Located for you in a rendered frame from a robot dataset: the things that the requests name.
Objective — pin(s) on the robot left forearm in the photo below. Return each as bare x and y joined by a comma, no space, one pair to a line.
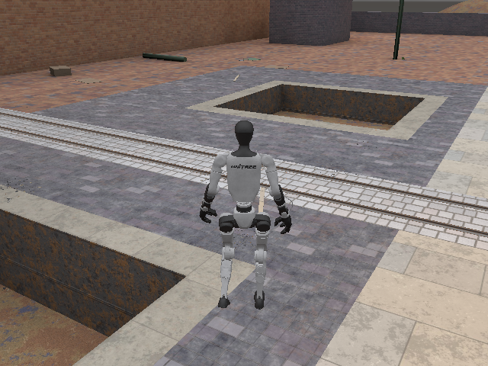
207,201

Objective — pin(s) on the left robot thigh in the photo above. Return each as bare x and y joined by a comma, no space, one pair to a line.
226,224

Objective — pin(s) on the right robot hand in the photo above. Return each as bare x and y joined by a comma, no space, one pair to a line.
286,222

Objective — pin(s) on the robot right forearm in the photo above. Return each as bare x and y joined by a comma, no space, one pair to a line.
281,204

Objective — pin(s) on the left robot upper arm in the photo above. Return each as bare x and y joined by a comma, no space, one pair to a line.
216,171

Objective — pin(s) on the left robot hand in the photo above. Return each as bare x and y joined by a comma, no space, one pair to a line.
209,212

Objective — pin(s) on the left robot shin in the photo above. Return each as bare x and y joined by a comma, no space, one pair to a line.
225,273

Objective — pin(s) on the right robot upper arm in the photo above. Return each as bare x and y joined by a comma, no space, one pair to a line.
271,173

